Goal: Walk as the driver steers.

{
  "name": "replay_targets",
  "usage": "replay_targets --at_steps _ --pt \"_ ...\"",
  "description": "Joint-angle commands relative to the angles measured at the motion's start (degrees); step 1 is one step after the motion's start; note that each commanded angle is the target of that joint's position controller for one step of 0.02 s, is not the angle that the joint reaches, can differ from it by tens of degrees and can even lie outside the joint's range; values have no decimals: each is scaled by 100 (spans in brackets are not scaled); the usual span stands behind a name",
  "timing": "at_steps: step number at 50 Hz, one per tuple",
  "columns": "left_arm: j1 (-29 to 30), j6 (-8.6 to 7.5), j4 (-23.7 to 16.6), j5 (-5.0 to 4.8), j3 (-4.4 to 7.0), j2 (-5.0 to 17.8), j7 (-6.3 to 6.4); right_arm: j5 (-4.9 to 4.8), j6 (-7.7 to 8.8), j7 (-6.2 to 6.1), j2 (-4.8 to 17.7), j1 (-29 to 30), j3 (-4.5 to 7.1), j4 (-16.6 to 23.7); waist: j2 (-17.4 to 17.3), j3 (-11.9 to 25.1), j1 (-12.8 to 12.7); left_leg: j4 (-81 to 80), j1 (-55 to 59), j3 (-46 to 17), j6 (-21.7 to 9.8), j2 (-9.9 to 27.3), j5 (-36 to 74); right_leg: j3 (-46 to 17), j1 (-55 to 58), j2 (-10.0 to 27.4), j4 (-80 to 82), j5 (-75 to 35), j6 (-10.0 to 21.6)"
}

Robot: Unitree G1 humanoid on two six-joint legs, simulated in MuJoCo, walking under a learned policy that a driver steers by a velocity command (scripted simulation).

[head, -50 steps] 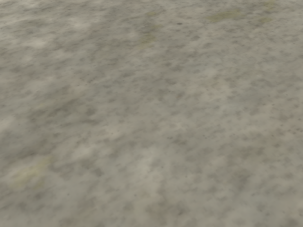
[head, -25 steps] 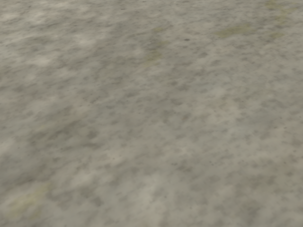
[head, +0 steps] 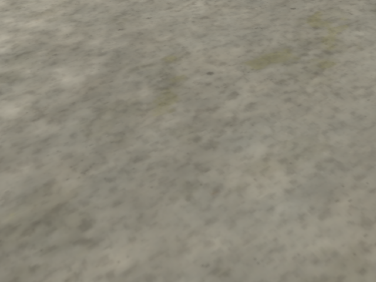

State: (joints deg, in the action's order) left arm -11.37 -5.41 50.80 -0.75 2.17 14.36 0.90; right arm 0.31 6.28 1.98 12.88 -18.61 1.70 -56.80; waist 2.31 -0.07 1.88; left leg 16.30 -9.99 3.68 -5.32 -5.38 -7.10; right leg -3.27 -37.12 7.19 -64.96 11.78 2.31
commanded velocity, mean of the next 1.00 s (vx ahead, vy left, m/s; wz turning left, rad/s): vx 0.50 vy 0.00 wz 0.25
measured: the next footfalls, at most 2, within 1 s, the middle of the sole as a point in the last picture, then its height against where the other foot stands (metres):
right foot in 0.30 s outside the picture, level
left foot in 0.88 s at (164, 256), level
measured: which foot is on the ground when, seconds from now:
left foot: down 0.00-0.32, up 0.34-0.86, down 0.88-1.00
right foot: up 0.00-0.28, down 0.30-0.90, up 0.92-1.00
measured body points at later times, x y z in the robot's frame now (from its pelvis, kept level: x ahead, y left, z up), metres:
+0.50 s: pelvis +0.27 -0.08 +0.00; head +0.29 -0.10 +0.45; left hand +0.33 +0.18 -0.12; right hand +0.36 -0.35 -0.14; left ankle +0.27 +0.08 -0.65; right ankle +0.29 -0.17 -0.74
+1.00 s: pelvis +0.53 +0.01 -0.02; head +0.57 +0.02 +0.43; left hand +0.54 +0.29 -0.14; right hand +0.74 -0.21 -0.13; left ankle +0.57 +0.08 -0.74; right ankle +0.45 -0.18 -0.63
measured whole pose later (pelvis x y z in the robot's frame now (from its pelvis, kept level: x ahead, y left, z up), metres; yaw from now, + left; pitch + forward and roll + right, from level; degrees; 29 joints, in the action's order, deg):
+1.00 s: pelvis +0.53 +0.01 -0.02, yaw +19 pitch +2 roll +0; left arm -13.1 -7.4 50.1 -1.0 2.7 14.9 0.3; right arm -0.9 3.7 2.1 15.1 -10.8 4.7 -45.2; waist 0.3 -2.6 0.1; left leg 30.8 -22.6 1.4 -6.2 -5.5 -10.0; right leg -1.4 -21.5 2.7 -72.0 22.9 0.8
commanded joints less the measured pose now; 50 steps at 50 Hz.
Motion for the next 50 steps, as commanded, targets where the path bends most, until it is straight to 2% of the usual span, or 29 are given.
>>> replay_targets --at_steps 1,6,9,11,13,14,15,16,17,18,19,20,22,24,26,29,33,38,39,41,42,43,44,45,46,47,48,49,50 --pt "-189 32 -244 68 67 239 37 -10 93 -115 760 222 123 319 -442 -304 -266 -1162 -529 -1247 -985 1626 372 -16 -181 245 825 -866 -158" --pt "893 -32 -520 1 26 164 -54 -115 6 -198 948 -336 157 186 -475 -326 132 -1033 72 -928 -703 1554 413 245 36 -66 2655 -1757 -221" --pt "1351 -60 -695 -50 7 199 -158 -146 -65 -201 961 -612 169 59 -527 -445 284 -789 621 -986 -674 1763 310 264 -11 -156 3155 -1489 -171" --pt "1450 -106 -795 -59 20 278 -235 -148 -121 -215 996 -651 195 17 -567 -462 244 -543 970 -1068 -610 1941 374 259 48 -208 3406 -1071 -29" --pt "1086 -156 -752 -54 89 438 -273 -152 -183 -226 1083 -515 228 33 -675 -278 -28 -88 1100 -1076 -497 1997 1077 393 681 -376 3639 -677 142" --pt "485 -170 -583 -41 192 608 -263 -136 -212 -226 1058 -387 211 70 -662 57 -369 617 1026 -886 -376 1789 2032 550 1511 -569 3771 -605 271" --pt "-612 -184 -267 -28 354 956 -223 -69 -222 -223 865 -328 135 148 -478 767 -805 1961 456 -582 -196 1432 2300 328 3018 -394 3678 -734 509" --pt "-1560 -164 -112 91 513 1619 -192 -2 -136 -194 347 -733 -38 315 676 1740 -868 4288 -1600 -116 200 698 538 -1791 5338 1083 3764 -525 1257" --pt "-1769 -130 -22 68 461 1432 -226 -104 17 -160 154 -954 -111 240 1499 2236 -804 5550 -2967 -674 297 167 -2407 -3868 6112 1689 4691 184 1757" --pt "-1363 -146 -95 37 319 988 -235 -238 120 -137 820 -520 53 316 929 1521 -778 6086 -3511 -1074 166 560 -2210 -3365 5527 1497 4792 388 1460" --pt "-825 -137 -234 41 241 732 -222 -312 145 -142 935 -88 88 436 545 954 -641 6017 -3517 -978 85 857 -1673 -2400 4710 1324 4852 27 1220" --pt "-372 -140 -302 59 177 552 -245 -268 103 -179 852 109 100 449 112 562 -456 5667 -3251 -881 115 1087 -1204 -1718 3899 1072 5085 -407 1078" --pt "-106 -183 -252 115 120 325 -277 -210 -91 -220 658 -8 153 396 237 226 -172 5142 -2659 -941 162 1309 -715 -875 3056 717 5477 -751 868" --pt "-293 -224 -82 155 154 396 -258 -228 -222 -229 453 -137 156 360 220 82 -83 5038 -2612 -985 204 1261 -455 -356 2813 623 5640 -1337 883" --pt "-437 -235 25 189 200 529 -195 -215 -271 -241 462 109 195 477 115 -53 -93 4737 -3007 -1148 243 1206 -29 -17 2905 644 5709 -1771 885" --pt "-508 -206 91 197 205 566 -93 -172 -260 -211 449 565 233 669 79 -164 -161 3891 -3318 -1204 298 1104 745 412 3089 617 5791 -1909 788" --pt "-690 -166 179 149 212 667 11 -127 -245 -86 318 1296 180 950 30 -398 -398 2778 -3224 -750 274 1066 1417 905 3319 616 5912 -1823 638" --pt "-1096 26 355 69 264 779 60 -148 -244 99 225 2024 130 1443 -31 -625 -611 2185 -3638 -312 104 1016 770 1201 4412 955 5429 -2490 586" --pt "-1045 67 338 54 279 825 70 -160 -244 141 240 2056 139 1528 9 -609 -557 2113 -3513 -174 37 953 507 1287 4497 989 5239 -2937 545" --pt "-853 131 240 35 324 996 107 -170 -259 193 391 1836 220 1616 237 -303 -314 2084 -2707 240 -158 604 -53 1490 4497 967 4561 -4812 427" --pt "-764 169 193 29 349 1084 135 -178 -276 197 540 1442 304 1578 382 -18 -65 2126 -2084 403 -278 370 -322 1559 4439 940 3918 -5715 368" --pt "-618 204 138 13 363 1155 147 -195 -283 180 792 688 446 1425 381 401 369 1840 -1017 446 -459 149 -198 1633 4149 814 2886 -5978 258" --pt "-555 178 40 3 345 1147 149 -183 -309 80 1223 -264 661 1197 99 891 835 1442 661 -124 -723 270 66 1650 3093 539 1382 -4851 33" --pt "-987 40 -194 211 126 375 40 -187 -337 -39 1842 -592 786 1122 -1416 1373 400 1370 2710 -2778 -1522 1773 77 1471 627 -385 -788 344 -282" --pt "-881 -255 -404 24 55 377 -66 -115 -264 -28 1748 -657 702 1277 -1410 2285 362 258 3551 -5336 -2269 2610 -572 78 -541 -1072 -1959 2258 -290" --pt "-147 -421 -585 -178 165 745 -125 -56 -223 -30 1338 -583 601 1249 -903 1676 573 100 3226 -4537 -1833 2346 -350 -329 -1105 -684 -1940 1768 -116" --pt "67 -472 -677 -186 150 739 -120 -109 -185 -33 1070 -178 532 1309 -532 1040 354 108 2344 -3616 -1559 2094 67 -252 -1058 -417 -1418 1212 -22" --pt "79 -447 -613 -53 181 724 -65 -132 -171 -16 891 299 471 1436 -75 652 48 40 1390 -3005 -1360 1833 586 -191 -657 -198 -915 912 -64" --pt "-22 -364 -611 42 247 791 -34 -111 -167 -26 731 572 413 1537 -94 490 -167 -87 746 -2622 -1268 1648 967 -188 -218 -55 -540 736 -128"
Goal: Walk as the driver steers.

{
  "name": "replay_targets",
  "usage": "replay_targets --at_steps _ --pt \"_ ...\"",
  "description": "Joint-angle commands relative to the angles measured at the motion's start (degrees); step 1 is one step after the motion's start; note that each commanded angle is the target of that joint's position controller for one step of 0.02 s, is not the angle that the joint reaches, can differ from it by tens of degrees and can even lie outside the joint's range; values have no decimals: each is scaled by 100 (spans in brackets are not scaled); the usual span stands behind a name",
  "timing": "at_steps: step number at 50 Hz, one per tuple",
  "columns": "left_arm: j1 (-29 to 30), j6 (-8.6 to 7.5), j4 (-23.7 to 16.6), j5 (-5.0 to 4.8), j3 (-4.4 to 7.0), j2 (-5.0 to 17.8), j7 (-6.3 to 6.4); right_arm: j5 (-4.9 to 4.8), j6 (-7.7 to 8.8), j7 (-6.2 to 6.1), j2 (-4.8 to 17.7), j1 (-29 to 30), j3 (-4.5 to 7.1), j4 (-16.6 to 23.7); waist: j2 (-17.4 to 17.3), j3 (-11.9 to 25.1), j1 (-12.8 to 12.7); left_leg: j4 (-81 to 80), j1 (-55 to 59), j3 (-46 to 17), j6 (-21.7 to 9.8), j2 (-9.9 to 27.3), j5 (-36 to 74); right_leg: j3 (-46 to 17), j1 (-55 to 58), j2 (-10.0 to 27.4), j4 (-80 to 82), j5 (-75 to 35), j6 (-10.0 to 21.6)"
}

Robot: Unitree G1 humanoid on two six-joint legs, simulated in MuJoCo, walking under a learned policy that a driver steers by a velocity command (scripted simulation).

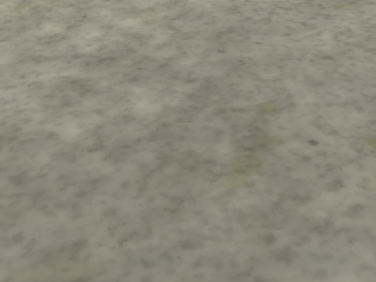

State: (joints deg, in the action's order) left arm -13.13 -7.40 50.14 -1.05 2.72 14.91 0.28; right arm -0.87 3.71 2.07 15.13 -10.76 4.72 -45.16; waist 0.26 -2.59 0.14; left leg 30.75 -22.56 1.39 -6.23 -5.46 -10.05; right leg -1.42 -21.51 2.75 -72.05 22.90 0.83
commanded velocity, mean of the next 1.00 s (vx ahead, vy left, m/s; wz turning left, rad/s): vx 0.49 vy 0.00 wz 0.48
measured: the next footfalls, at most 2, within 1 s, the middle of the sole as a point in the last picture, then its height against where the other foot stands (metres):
right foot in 0.38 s outside the picture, level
left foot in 0.90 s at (124, 256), level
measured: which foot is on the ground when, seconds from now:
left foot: down 0.00-0.38, up 0.40-0.88, down 0.90-1.00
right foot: up 0.00-0.36, down 0.38-0.92, up 0.94-1.00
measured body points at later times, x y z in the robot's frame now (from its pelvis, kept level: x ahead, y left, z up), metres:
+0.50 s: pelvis +0.28 -0.04 +0.01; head +0.30 -0.03 +0.46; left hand +0.36 +0.26 -0.08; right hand +0.43 -0.28 -0.11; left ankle +0.15 +0.06 -0.63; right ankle +0.36 -0.12 -0.73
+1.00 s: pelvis +0.48 +0.11 +0.00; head +0.52 +0.15 +0.45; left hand +0.38 +0.37 -0.14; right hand +0.78 -0.01 -0.08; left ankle +0.50 +0.23 -0.73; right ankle +0.43 -0.10 -0.64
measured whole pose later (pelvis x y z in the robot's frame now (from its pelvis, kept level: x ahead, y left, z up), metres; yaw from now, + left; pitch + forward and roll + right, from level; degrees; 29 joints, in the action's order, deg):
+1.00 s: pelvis +0.48 +0.11 +0.00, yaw +28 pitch +2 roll -1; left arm -18.1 -4.0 51.6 -2.1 3.0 17.0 -0.6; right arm 0.9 3.3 1.5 14.2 -5.3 2.6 -36.2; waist 0.5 -3.3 -2.4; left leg 32.9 -24.5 3.7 -2.7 1.1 -10.7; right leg -1.8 -18.3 2.8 -64.8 29.6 -1.2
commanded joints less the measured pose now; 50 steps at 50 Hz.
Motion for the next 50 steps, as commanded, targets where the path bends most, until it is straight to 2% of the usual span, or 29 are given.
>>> replay_targets --at_steps 1,3,5,9,12,14,16,17,18,19,20,21,22,23,24,25,28,31,35,40,42,43,44,45,46,47,48,49,50 --pt "67 -70 -575 110 216 716 23 27 85 -53 481 -135 90 423 17 667 -126 -1666 1594 -2254 -1157 1537 1392 -369 -1481 447 396 -464 -48" --pt "74 56 -666 175 208 564 40 4 102 -113 641 -213 126 438 -72 548 -200 -1795 1114 -1960 -1181 1414 1798 -234 -1338 434 915 -652 -232" --pt "481 108 -846 213 181 479 73 -1 98 -200 828 -417 176 422 -168 405 -104 -1845 867 -1710 -1109 1267 1936 -126 -1429 333 1647 -1210 -386" --pt "1363 80 -1127 157 104 315 27 -50 20 -280 841 -786 181 389 -465 313 260 -1678 783 -1540 -742 950 1247 -84 -1128 -39 3432 -2550 -398" --pt "1759 25 -1319 77 117 419 -46 -72 -16 -287 861 -1003 183 339 -587 295 422 -1468 1008 -1899 -649 1091 831 -144 -909 -216 4038 -2743 -347" --pt "1808 -37 -1398 68 162 566 -105 -85 -49 -312 824 -1077 175 329 -607 319 400 -1141 1387 -2271 -601 1235 651 -270 -840 -263 4351 -2469 -252" --pt "1591 -103 -1391 54 222 702 -135 -64 -81 -342 860 -979 194 374 -770 353 232 -812 1596 -2588 -522 1338 760 -291 -513 -291 4510 -1988 -102" --pt "1204 -134 -1297 61 268 760 -125 -61 -97 -346 811 -859 179 426 -831 464 8 -532 1565 -2612 -434 1232 975 -196 1 -328 4722 -1963 16" --pt "599 -161 -1174 125 352 928 -92 -38 -86 -329 636 -754 115 508 -754 866 -292 166 1330 -2418 -260 942 1252 -282 1007 -130 4780 -2016 217" --pt "-327 -155 -1097 202 439 1262 -41 61 -59 -300 321 -722 -6 647 -134 1660 -663 1779 545 -1894 -34 562 464 -1203 2539 856 4674 -1809 592" --pt "-820 -79 -894 257 535 1648 -64 -117 -3 -291 24 -1638 -104 780 1913 2306 -251 3539 -1544 -1229 336 -177 -2346 -3882 4333 2147 5129 -833 1579" --pt "-700 -47 -983 120 426 1091 -85 -191 -3 -308 651 -1646 -13 610 1403 1951 -353 4371 -2312 -1346 401 342 -2282 -4385 4138 2245 5374 416 1518" --pt "-455 -2 -1064 95 324 710 -58 -139 -44 -303 974 -997 76 671 748 1196 -519 4564 -2469 -1234 441 547 -1704 -3406 3411 1965 5457 347 1223" --pt "-156 49 -1093 142 271 635 -56 -65 -77 -307 920 -675 83 741 317 759 -410 4455 -2252 -1043 477 747 -1264 -2623 2634 1698 5566 -337 1048" --pt "20 77 -1049 161 235 542 -60 -6 -81 -287 833 -484 97 818 287 437 -297 4187 -2114 -1015 491 896 -998 -2105 2070 1460 5710 -902 987" --pt "99 74 -1019 195 203 484 -58 -40 -105 -249 718 -519 103 841 433 327 -158 4005 -1850 -974 477 1044 -850 -1635 1696 1267 5863 -1237 900" --pt "55 4 -881 136 255 584 -84 -83 -198 -212 429 -495 56 939 551 239 -80 3642 -1784 -777 527 1164 -599 -863 1400 1164 6200 -1899 998" --pt "-44 4 -738 147 329 798 -64 -44 -219 -200 380 -195 30 1073 399 224 -109 3025 -2079 -781 615 1230 -35 -367 1606 1259 6290 -2551 1068" --pt "-130 89 -614 122 351 940 -17 -50 -155 -70 300 409 -22 1189 356 103 -319 1777 -1884 -481 575 1177 1013 406 1800 1121 6282 -2766 868" --pt "-652 220 -327 -20 373 1112 -36 -64 -120 72 169 1181 -97 1511 296 -215 -548 761 -1568 -124 352 980 653 641 2209 1361 6192 -2862 822" --pt "-661 294 -219 -106 387 1251 -56 -33 -97 88 305 1138 -48 1573 410 -204 -324 442 -1198 63 151 763 -24 600 2438 1476 5853 -3931 835" --pt "-606 324 -178 -143 393 1344 -48 6 -79 78 460 838 26 1511 525 13 -67 234 -636 206 34 593 -194 634 2488 1445 5394 -4919 789" --pt "-518 359 -126 -173 357 1338 -38 29 -59 52 675 23 155 1260 496 470 441 -196 553 370 -123 400 231 810 2287 1256 4478 -5594 666" --pt "-550 345 -128 -123 261 1141 -22 97 -58 -30 1030 -868 305 986 378 1048 835 -124 2191 69 -274 615 927 892 1387 943 3220 -5109 415" --pt "-891 251 -389 103 22 460 -86 288 -53 -145 1718 -1479 404 920 -976 2053 691 53 4594 -2330 -1051 2487 2141 845 -902 111 833 -1343 -38" --pt "-1039 131 -231 -4 20 580 -111 288 -50 -159 1510 -1484 312 1002 -1237 3018 706 -621 4684 -3905 -1594 3300 3134 -343 -1429 -448 -367 1443 -162" --pt "-588 142 -290 -207 200 1103 -104 269 -31 -121 1162 -1156 192 991 -687 2301 735 -579 3948 -2713 -1296 3013 3974 -680 -1661 -170 -602 1202 -170" --pt "-350 187 -381 -205 176 959 -82 187 1 -102 915 -819 120 915 -673 1569 481 -581 3267 -1780 -1015 2684 4111 -464 -1840 93 -228 928 -169" --pt "-311 266 -315 -100 173 829 -33 117 33 -79 682 -440 58 866 -466 1132 246 -791 2571 -1283 -787 2378 3747 -348 -1728 288 178 573 -223"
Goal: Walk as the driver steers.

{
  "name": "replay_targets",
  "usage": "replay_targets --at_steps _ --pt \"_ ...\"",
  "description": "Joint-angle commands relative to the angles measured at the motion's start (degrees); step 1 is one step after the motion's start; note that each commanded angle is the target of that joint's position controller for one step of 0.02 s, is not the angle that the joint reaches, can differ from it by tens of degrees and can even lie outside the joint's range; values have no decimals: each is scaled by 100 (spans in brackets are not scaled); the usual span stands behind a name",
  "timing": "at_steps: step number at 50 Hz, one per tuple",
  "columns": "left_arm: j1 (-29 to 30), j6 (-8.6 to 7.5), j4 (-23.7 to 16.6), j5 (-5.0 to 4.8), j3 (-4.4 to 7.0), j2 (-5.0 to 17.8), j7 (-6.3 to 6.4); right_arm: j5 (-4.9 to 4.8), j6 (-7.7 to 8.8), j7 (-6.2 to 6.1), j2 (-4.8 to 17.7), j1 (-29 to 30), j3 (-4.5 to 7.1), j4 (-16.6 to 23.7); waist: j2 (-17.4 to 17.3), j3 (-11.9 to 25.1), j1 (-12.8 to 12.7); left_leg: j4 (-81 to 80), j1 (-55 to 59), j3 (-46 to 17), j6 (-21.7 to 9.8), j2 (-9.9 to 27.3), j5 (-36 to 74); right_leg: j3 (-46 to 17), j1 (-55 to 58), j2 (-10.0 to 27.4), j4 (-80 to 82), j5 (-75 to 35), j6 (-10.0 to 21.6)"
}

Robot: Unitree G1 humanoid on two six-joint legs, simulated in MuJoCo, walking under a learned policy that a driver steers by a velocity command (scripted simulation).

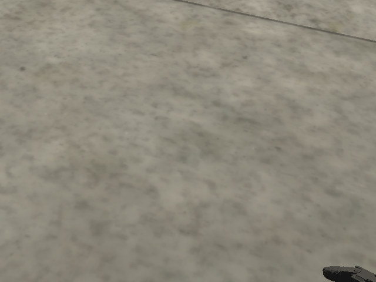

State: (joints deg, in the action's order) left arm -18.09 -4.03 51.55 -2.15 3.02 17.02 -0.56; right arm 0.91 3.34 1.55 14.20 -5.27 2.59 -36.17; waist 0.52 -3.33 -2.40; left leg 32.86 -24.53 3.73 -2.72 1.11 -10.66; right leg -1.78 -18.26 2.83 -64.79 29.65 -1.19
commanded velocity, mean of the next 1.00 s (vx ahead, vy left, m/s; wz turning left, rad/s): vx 0.41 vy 0.00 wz -0.49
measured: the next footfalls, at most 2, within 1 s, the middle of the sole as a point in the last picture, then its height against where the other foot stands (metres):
right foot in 0.48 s outside the picture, level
left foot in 0.94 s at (229, 233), level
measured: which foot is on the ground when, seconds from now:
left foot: down 0.00-0.48, up 0.50-0.92, down 0.94-1.00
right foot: up 0.00-0.46, down 0.48-0.94, up 0.96-1.00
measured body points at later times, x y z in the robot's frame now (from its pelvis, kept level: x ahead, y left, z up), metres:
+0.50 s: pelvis +0.18 -0.07 -0.01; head +0.22 -0.09 +0.44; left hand +0.43 +0.14 -0.10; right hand +0.17 -0.37 -0.14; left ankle +0.07 +0.10 -0.71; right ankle +0.22 -0.17 -0.73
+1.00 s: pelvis +0.44 -0.14 -0.01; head +0.47 -0.15 +0.44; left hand +0.64 +0.08 -0.12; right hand +0.49 -0.47 -0.08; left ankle +0.58 -0.09 -0.73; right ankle +0.24 -0.17 -0.67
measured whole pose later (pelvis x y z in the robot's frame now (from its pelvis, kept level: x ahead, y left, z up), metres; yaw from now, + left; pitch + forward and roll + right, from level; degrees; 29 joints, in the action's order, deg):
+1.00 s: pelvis +0.44 -0.14 -0.01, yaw -34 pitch +3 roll +1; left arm -20.8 -1.7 41.9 -2.0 4.7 17.3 1.2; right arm 0.3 7.2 1.7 15.4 -2.9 3.5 -41.5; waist 1.9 -0.5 -2.9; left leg 31.3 -25.9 0.7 -1.3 -2.1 -8.4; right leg -10.1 -13.6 -3.2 -56.5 29.4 1.7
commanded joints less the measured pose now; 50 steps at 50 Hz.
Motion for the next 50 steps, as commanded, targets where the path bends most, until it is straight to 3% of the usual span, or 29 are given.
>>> replay_targets --at_steps 1,3,5,7,10,14,19,21,22,23,24,25,26,27,28,29,30,31,33,37,40,42,44,45,46,47,48,49,50 --pt "58 54 -387 71 183 598 91 -84 103 -15 622 -692 237 -42 -631 972 277 -1271 2110 -1132 -1004 1539 3585 -257 -1650 404 -334 -404 -68" --pt "-318 266 -257 67 177 367 129 27 186 -32 606 -371 249 -114 -661 911 -11 -1679 1323 -638 -1002 1437 3678 -131 -992 310 -328 -956 -175" --pt "-194 364 -395 95 199 309 176 86 229 -116 681 -155 270 -182 -688 724 -107 -1878 1102 -242 -1043 1458 3711 -126 -1118 276 -86 -1331 -258" --pt "142 388 -573 113 192 269 156 55 211 -212 712 -305 296 -327 -650 686 10 -2090 1326 -57 -1016 1480 2615 -169 -1416 412 410 -1860 -225" --pt "715 378 -809 96 177 233 28 12 168 -300 826 -499 333 -500 -556 485 255 -2424 1702 -39 -995 1571 1017 -164 -1718 506 1216 -2399 -127" --pt "1275 337 -1074 100 160 194 -101 -46 117 -290 1050 -734 429 -704 -369 176 476 -2483 2338 51 -945 1810 657 -39 -2102 488 1970 -2314 35" --pt "1713 330 -1366 79 137 154 -226 -169 7 -251 1194 -967 520 -894 -412 -37 636 -2104 2833 328 -736 1891 763 383 -2103 377 2413 -1526 318" --pt "1565 334 -1406 63 167 204 -255 -222 -39 -246 1320 -859 556 -906 -488 89 472 -1624 2833 496 -592 1872 1577 662 -1640 167 2577 -1166 491" --pt "1202 338 -1324 57 229 274 -251 -264 -61 -246 1372 -686 567 -886 -477 311 200 -1040 2670 740 -451 1728 2506 907 -966 -95 2886 -1248 620" --pt "471 331 -1095 47 369 470 -217 -322 -83 -236 1299 -604 545 -881 -321 711 -183 50 2310 1078 -264 1429 3251 1129 205 -477 3312 -1638 797" --pt "-603 353 -800 32 615 1002 -122 -256 -57 -238 1081 -579 461 -816 91 1248 -624 1645 1173 1222 77 1136 2683 463 1900 -312 3430 -1866 1130" --pt "-777 319 -813 33 773 1861 -43 2 70 -231 386 -502 243 -402 1781 1236 -327 3771 -1477 1003 560 112 -1653 -2696 3293 1209 4128 -1588 2072" --pt "-781 161 -1062 128 624 1583 -104 -121 314 -173 621 -215 236 -327 1189 1942 -491 4588 -2382 -553 508 -232 -2467 -4401 3832 1762 4903 -1336 2555" --pt "-616 74 -1056 144 503 1157 -129 -355 446 -91 900 102 296 -243 809 1423 -506 4584 -2910 -717 349 57 -1997 -3586 3719 1674 4887 -1829 2349" --pt "-376 40 -1096 81 441 918 -116 -294 510 -80 881 48 270 -301 570 1137 -315 4115 -2696 -745 221 305 -1531 -2830 3154 1404 4734 -2258 2094" --pt "46 53 -1179 69 383 734 -95 -138 520 -115 930 -5 303 -397 274 864 -76 3616 -2288 -739 224 482 -1191 -2312 2440 1208 4735 -2717 1894" --pt "325 54 -1297 119 312 568 -56 -66 473 -122 985 -78 345 -449 294 738 111 3246 -1832 -758 241 577 -924 -1984 1891 1052 4862 -3132 1809" --pt "419 47 -1373 158 298 584 -24 -62 410 -101 960 -138 352 -457 312 692 219 3006 -1539 -735 292 547 -754 -1881 1571 987 4979 -3394 1799" --pt "365 16 -1397 126 344 782 47 -34 313 -94 766 -83 305 -427 141 599 283 2348 -1332 -597 450 395 -415 -1558 1211 846 5117 -3801 1782" --pt "72 47 -1322 73 402 925 167 -63 293 -46 443 691 145 -222 407 309 32 456 -786 -492 585 14 1014 -1052 643 397 5138 -3289 1442" --pt "-240 75 -1231 51 417 922 169 -152 325 19 557 1050 152 -85 528 254 -135 -138 -482 -580 550 -128 1405 -1345 671 512 5022 -2792 1324" --pt "-300 95 -1200 30 418 877 187 -165 367 40 722 1036 204 -56 575 242 -81 -389 -370 -742 451 -102 1278 -1656 919 645 4785 -2568 1238" --pt "-233 130 -1218 55 430 871 206 -166 422 44 871 808 269 -95 712 275 69 -474 -88 -742 313 -103 857 -1913 1102 733 4465 -2686 1145" --pt "-145 152 -1254 68 413 814 207 -153 451 29 935 453 321 -192 755 398 271 -635 388 -636 208 -159 775 -1922 1086 624 4150 -2984 1059" --pt "-77 157 -1316 97 349 638 193 -100 478 -3 1088 -126 412 -338 692 776 557 -722 1315 -643 44 -73 775 -1755 897 294 3434 -3351 887" --pt "-41 154 -1462 193 221 335 174 -7 483 -51 1396 -1033 494 -424 157 1619 938 -629 2801 -1550 -308 845 326 -1350 193 -91 1836 -2614 663" --pt "-893 94 -1642 26 103 -96 168 55 412 -32 1820 -1514 586 -607 -1868 2340 518 -1255 4579 -4333 -1234 2146 -1057 -773 -1860 -847 -111 261 296" --pt "-909 89 -1476 -69 187 500 183 -71 399 -6 1291 -1356 463 -550 -1503 1994 605 -1627 4364 -4931 -1210 2246 -2316 -966 -2585 -437 -950 329 254" --pt "-326 116 -1530 -39 281 841 173 -108 357 -39 930 -1055 362 -473 -975 1251 717 -1698 3645 -3989 -968 2030 -2192 -834 -2767 -214 -1126 -191 246"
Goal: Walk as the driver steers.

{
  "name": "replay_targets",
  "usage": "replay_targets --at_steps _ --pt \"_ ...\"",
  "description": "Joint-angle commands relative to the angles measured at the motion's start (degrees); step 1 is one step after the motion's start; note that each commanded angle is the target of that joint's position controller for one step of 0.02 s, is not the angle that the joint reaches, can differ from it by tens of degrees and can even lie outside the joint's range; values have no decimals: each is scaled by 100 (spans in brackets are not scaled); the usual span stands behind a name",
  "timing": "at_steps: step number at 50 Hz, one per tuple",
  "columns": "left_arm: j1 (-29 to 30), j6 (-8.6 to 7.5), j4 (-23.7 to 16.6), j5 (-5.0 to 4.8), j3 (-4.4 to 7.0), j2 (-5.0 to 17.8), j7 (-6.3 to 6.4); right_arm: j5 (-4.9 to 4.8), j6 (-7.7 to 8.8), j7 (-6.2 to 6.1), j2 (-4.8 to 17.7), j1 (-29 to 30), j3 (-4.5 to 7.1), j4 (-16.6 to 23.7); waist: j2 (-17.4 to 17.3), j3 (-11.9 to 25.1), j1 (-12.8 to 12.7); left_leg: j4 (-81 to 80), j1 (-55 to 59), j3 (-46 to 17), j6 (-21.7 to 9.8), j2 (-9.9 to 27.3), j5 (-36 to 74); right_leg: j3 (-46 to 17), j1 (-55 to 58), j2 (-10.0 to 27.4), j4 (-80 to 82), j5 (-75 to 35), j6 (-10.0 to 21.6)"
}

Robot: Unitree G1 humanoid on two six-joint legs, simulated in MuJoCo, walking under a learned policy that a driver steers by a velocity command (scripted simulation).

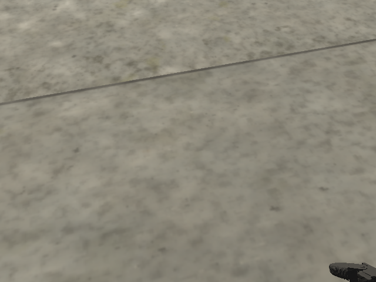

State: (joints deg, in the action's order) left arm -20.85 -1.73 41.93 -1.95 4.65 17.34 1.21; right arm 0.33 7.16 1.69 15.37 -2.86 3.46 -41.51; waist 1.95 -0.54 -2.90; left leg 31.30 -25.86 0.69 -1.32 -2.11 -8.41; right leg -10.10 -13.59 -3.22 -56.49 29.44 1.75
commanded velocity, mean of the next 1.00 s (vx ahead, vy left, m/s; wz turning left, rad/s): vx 0.50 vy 0.00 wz -0.60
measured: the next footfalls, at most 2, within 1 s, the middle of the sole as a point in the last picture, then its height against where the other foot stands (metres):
right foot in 0.46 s outside the picture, level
left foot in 0.94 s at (237, 220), level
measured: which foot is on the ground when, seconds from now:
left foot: down 0.00-0.44, up 0.46-0.92, down 0.94-1.00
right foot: up 0.00-0.44, down 0.46-0.94, up 0.96-1.00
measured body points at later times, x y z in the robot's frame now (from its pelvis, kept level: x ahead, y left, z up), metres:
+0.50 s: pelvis +0.25 -0.07 -0.01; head +0.29 -0.10 +0.44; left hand +0.54 +0.10 -0.08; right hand +0.21 -0.37 -0.14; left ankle +0.11 +0.12 -0.67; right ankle +0.33 -0.18 -0.72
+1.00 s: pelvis +0.54 -0.15 +0.00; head +0.56 -0.16 +0.45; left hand +0.75 +0.06 -0.11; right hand +0.57 -0.48 -0.07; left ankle +0.67 -0.10 -0.72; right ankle +0.34 -0.18 -0.67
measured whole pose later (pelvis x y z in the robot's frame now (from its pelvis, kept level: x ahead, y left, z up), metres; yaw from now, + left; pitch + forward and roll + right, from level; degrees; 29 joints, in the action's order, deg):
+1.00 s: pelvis +0.54 -0.15 +0.00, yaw -36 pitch +2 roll +1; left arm -21.5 -1.4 40.3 -1.8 4.0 17.6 1.1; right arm 0.3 6.6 1.5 16.1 -3.8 2.7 -40.3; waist 1.5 -0.3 -3.1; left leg 31.8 -25.4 -0.1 -0.5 -2.3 -8.9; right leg -11.0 -14.1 -4.6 -56.1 29.1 1.8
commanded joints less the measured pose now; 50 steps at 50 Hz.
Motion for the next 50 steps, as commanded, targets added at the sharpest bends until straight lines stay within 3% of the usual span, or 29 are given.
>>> replay_targets --at_steps 1,2,3,5,9,14,18,20,21,22,23,24,25,26,27,28,29,30,33,35,38,40,43,45,46,47,48,49,50 --pt "265 -88 -632 16 122 791 4 -9 -71 -69 706 -1008 222 80 -716 576 670 -1583 3056 -2912 -972 2138 -1638 187 -3041 616 -1866 -585 -63" --pt "469 -87 -699 86 134 727 -16 19 -100 -79 578 -849 183 33 -634 280 579 -1696 2492 -2375 -930 1925 -1013 202 -2898 775 -1611 -847 -63" --pt "435 -60 -727 58 139 636 -54 59 -90 -100 522 -775 152 -4 -762 197 439 -1814 2141 -1950 -876 1780 -622 202 -2639 926 -1448 -1013 -50" --pt "400 10 -771 2 96 414 -93 15 -44 -116 541 -785 169 -100 -834 120 370 -2064 1890 -1393 -927 1696 -228 331 -2524 1028 -1180 -1102 -74" --pt "778 60 -978 60 25 269 -116 2 -14 -146 853 -896 260 -271 -581 -21 397 -2312 1982 -651 -1071 1826 572 398 -2898 1124 -410 -1757 -220" --pt "1543 -23 -1139 60 -60 130 -286 -34 -126 -179 1038 -1054 272 -405 -502 -222 687 -2241 2217 398 -799 1606 1051 867 -2584 984 1135 -2982 -155" --pt "1974 -10 -1365 36 -49 188 -416 -150 -257 -169 1266 -1316 330 -532 -558 -415 763 -2008 2779 699 -648 1825 1539 1196 -2430 829 1827 -2583 80" --pt "1733 18 -1384 81 56 391 -433 -213 -328 -196 1446 -1273 383 -525 -725 -183 504 -1305 3029 925 -530 1851 3377 1492 -1862 487 1970 -1983 318" --pt "1247 41 -1285 94 161 567 -421 -242 -374 -216 1521 -1237 406 -513 -768 124 185 -523 3029 1061 -456 1791 4279 1652 -1199 234 2081 -1803 476" --pt "283 66 -1017 79 335 837 -369 -256 -406 -239 1438 -1172 371 -488 -633 606 -351 697 2588 1243 -290 1597 4451 1725 138 -48 2437 -2156 691" --pt "-656 130 -789 49 522 1300 -245 -80 -380 -253 1117 -1294 245 -390 40 1131 -698 2511 1108 1241 -24 1361 2572 612 1935 557 2484 -2245 1017" --pt "-287 61 -909 28 540 1920 -231 120 -222 -177 311 -1742 -16 -16 1538 1582 131 4427 -1365 574 282 150 -2528 -2797 3436 1958 3206 -1197 2046" --pt "-472 -49 -1055 53 398 1403 -290 -113 -20 -98 884 -1128 65 50 853 2171 -385 4986 -1960 -596 196 180 -2497 -3770 3616 2234 3956 -485 2176" --pt "-296 -139 -961 103 295 1100 -312 -296 72 -60 1097 -663 121 206 573 1325 -386 4844 -2364 -563 85 423 -1917 -2945 3074 2084 4004 -928 1885" --pt "17 -176 -964 86 241 951 -307 -210 117 -88 994 -628 78 188 117 886 -135 4318 -2090 -562 37 667 -1424 -2241 2239 1827 3963 -1553 1689" --pt "403 -176 -1021 114 189 805 -292 -63 111 -127 990 -654 96 120 -57 607 111 3826 -1678 -564 80 825 -1157 -1713 1486 1603 3983 -2219 1547" --pt "619 -180 -1103 184 133 685 -267 -17 44 -127 1011 -771 123 86 -21 501 300 3599 -1305 -599 106 924 -953 -1418 1006 1454 4114 -2687 1497" --pt "704 -191 -1119 205 134 722 -241 -10 -23 -120 996 -842 129 94 119 474 399 3398 -1094 -579 193 910 -908 -1354 684 1433 4201 -3030 1573" --pt "598 -214 -996 144 154 807 -129 77 -151 -133 753 -604 65 141 -10 282 406 2527 -971 -394 457 784 -444 -783 109 1180 4304 -3512 1536" --pt "415 -197 -888 114 182 898 -65 81 -164 -122 607 -129 -3 262 31 150 237 1614 -939 -378 536 649 369 -565 -4 998 4293 -3345 1375" --pt "184 -155 -737 80 200 945 -24 13 -134 -61 508 458 -62 404 196 47 -6 461 -485 -348 530 365 1258 -496 -161 830 4222 -2726 1128" --pt "8 -138 -617 53 209 952 -28 -45 -99 -28 592 679 -40 502 265 2 -94 134 -323 -427 482 278 1373 -740 -54 928 4086 -2452 1069" --pt "-65 -89 -517 39 198 863 -8 -67 -35 12 803 654 53 550 403 12 -26 -240 -166 -578 324 233 888 -1238 415 1098 3610 -2254 972" --pt "47 -38 -519 55 193 814 1 -78 15 0 900 219 136 460 587 99 223 -442 408 -466 138 185 463 -1426 500 1061 3210 -2458 851" --pt "89 -32 -548 75 132 643 -6 -38 41 -35 1021 -297 219 342 559 387 480 -596 1223 -432 -25 256 473 -1279 369 802 2673 -2727 684" --pt "107 -48 -642 138 4 309 -26 65 66 -80 1299 -1116 308 271 94 1126 837 -476 2634 -1197 -390 1104 254 -866 -233 474 1217 -2262 458" --pt "-639 -89 -770 -9 -93 2 -22 115 -21 -84 1732 -1751 425 92 -1710 1905 592 -906 4607 -3745 -1333 2406 -1023 -38 -2301 -345 -744 64 3" --pt "-687 -105 -693 -49 -34 509 2 -50 -49 -40 1314 -1739 341 105 -1665 1699 657 -1320 4572 -4700 -1335 2641 -2318 -118 -3127 58 -1653 400 -75" --pt "-120 -77 -713 -31 67 852 -2 -62 -84 -69 945 -1500 242 178 -1098 983 793 -1440 3919 -3898 -1097 2415 -2394 -76 -3331 289 -1933 -126 -116"
Velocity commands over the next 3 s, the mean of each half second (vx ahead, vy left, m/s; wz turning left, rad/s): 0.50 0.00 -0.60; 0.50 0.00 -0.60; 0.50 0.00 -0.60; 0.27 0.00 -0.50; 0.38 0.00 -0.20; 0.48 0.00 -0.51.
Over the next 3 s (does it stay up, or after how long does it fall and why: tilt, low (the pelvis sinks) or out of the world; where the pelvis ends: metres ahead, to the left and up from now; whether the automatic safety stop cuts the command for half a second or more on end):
stays up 0.96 -0.91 0.02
